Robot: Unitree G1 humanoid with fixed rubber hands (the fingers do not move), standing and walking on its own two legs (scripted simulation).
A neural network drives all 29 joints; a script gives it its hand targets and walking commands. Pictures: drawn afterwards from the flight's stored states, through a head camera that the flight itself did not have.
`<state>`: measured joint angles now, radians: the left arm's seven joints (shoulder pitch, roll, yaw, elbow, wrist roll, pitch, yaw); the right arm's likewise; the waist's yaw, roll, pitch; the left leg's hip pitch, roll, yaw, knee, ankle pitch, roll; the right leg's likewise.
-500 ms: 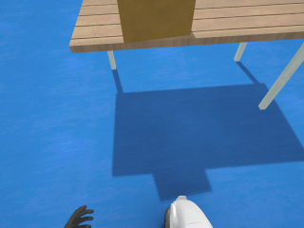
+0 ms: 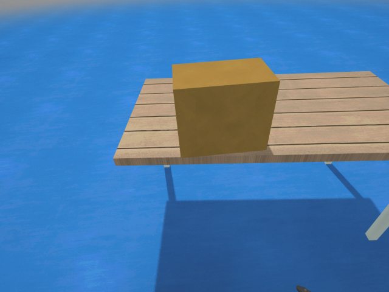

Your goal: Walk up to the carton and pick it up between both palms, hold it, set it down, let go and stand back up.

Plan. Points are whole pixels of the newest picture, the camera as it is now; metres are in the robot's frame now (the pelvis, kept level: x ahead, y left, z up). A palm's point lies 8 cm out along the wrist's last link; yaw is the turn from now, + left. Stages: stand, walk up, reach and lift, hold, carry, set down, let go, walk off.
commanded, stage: walk up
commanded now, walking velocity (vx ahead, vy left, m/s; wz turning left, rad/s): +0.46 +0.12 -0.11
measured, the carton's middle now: (220, 108) +0.75 -0.02 +0.03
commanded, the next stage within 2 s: none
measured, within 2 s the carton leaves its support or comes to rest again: neither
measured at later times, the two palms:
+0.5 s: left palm (103, 256) +0.29 +0.29 -0.15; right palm out of the picture +0.11 -0.20 -0.11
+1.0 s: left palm (158, 254) +0.29 +0.14 -0.13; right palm (334, 271) +0.28 -0.31 -0.16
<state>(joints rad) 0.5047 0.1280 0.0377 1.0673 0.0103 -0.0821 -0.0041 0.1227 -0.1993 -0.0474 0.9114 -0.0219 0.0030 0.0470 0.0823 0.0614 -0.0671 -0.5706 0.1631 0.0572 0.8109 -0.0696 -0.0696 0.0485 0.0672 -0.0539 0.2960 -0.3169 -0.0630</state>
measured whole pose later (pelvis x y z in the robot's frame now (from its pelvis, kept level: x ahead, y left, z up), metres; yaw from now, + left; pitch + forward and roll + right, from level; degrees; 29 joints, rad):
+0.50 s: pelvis +0.19 +0.04 +0.00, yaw -1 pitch -2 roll -1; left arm 0.14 0.27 0.09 1.00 0.03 0.02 -0.03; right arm 0.42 -0.17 -0.06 1.07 -0.04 -0.04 -0.02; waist -0.05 -0.08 0.10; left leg -0.22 0.11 0.16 0.50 -0.24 -0.01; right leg -0.56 -0.07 0.00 1.09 -0.27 0.04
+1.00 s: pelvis +0.25 -0.07 +0.00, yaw -1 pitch +0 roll +0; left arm 0.22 0.11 -0.01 1.04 0.01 -0.04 0.04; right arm 0.19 -0.20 -0.07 1.04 -0.01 0.08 -0.03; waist 0.01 0.08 0.09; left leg -0.33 0.04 -0.01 0.87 -0.43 -0.02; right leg -0.27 0.03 -0.19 0.45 -0.19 -0.11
